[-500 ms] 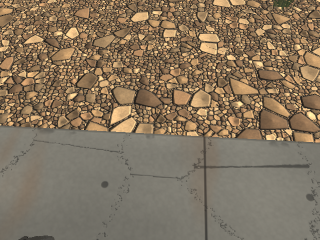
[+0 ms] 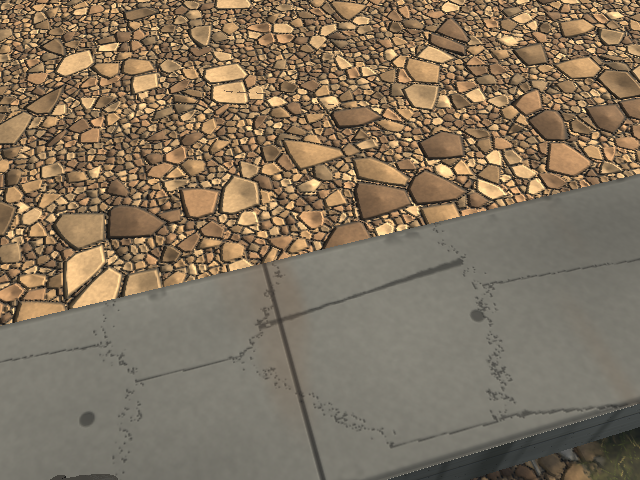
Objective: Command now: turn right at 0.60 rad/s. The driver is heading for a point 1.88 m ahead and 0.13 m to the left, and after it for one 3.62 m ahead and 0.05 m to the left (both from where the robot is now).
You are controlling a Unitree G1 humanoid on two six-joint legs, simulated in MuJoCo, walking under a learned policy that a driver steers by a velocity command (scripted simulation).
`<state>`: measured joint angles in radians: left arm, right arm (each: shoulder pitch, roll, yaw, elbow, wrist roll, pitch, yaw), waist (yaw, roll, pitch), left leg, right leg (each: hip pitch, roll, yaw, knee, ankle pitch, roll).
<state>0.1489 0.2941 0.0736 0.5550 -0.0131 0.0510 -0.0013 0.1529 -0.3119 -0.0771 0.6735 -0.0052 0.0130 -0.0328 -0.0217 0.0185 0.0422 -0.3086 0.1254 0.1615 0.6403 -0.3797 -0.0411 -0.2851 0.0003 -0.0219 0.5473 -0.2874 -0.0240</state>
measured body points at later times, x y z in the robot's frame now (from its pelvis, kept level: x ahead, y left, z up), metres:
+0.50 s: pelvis +0.02 -0.01 +0.00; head +0.02 +0.00 +0.45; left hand +0.21 +0.21 -0.09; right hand +0.11 -0.28 -0.10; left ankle -0.01 +0.12 -0.73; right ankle -0.01 -0.11 -0.71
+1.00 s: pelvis +0.16 -0.07 +0.01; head +0.17 -0.08 +0.46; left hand +0.20 +0.19 -0.11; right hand +0.29 -0.33 -0.09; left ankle +0.18 +0.06 -0.52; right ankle +0.10 -0.15 -0.73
